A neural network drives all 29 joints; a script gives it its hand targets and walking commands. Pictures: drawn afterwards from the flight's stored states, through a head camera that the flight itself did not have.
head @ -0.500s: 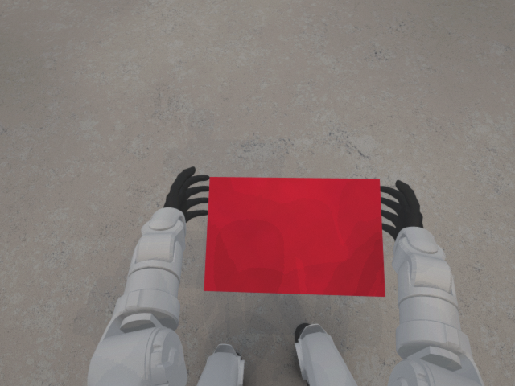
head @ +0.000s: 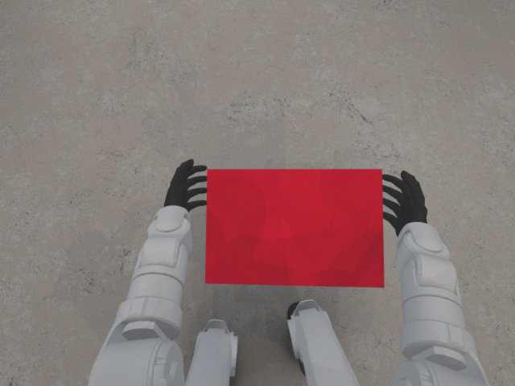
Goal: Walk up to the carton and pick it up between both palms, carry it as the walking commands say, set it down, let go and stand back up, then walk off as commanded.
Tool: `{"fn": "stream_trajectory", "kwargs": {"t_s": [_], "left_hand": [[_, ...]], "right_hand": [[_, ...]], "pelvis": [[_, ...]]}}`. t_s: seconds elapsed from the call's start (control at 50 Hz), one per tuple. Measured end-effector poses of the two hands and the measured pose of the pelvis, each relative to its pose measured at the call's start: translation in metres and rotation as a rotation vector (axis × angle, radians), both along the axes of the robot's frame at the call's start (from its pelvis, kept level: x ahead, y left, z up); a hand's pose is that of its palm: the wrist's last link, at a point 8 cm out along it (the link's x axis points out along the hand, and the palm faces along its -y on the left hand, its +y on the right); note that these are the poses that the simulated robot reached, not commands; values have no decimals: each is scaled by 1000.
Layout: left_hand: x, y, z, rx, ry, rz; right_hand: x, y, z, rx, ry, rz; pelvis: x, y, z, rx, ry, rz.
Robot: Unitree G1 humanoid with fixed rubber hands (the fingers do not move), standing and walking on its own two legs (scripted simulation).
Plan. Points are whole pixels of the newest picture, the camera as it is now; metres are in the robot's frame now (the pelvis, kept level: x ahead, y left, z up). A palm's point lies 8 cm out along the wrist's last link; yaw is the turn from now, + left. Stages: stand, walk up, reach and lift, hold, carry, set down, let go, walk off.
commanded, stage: set down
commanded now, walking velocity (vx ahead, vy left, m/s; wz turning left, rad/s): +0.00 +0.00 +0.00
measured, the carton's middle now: (290, 224) +0.38 -0.08 -0.19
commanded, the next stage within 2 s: none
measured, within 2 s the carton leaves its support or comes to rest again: neither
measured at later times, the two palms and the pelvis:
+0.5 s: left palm (187, 210) +0.43 +0.11 -0.17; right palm (382, 222) +0.37 -0.25 -0.17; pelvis -0.04 -0.01 -0.08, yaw +2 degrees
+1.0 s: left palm (197, 212) +0.44 +0.11 -0.27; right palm (367, 223) +0.38 -0.25 -0.26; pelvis -0.05 +0.00 -0.14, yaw +3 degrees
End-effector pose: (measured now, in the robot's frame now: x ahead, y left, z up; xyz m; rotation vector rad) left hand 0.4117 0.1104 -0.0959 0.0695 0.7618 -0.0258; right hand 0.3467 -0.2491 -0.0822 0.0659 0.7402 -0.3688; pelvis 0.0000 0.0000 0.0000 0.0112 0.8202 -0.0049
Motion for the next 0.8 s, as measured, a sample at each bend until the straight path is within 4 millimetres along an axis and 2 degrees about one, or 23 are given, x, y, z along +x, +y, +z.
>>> {"fn": "stream_trajectory", "kwargs": {"t_s": [0.22,0.4,0.62,0.8], "left_hand": [[14,-1,-29,31,-1,-10],[11,1,-62,24,4,5],[24,0,-96,37,-14,1],[33,-2,-133,45,8,-11]], "right_hand": [[16,-2,-39,-21,7,26],[15,1,-73,-13,10,12],[27,0,-110,-20,-6,11],[31,-1,-146,-23,19,11]], "pelvis": [[-15,-4,-34,20,22,2],[-29,-8,-62,23,38,6],[-49,-4,-98,21,38,14],[-52,0,-120,25,86,15]]}}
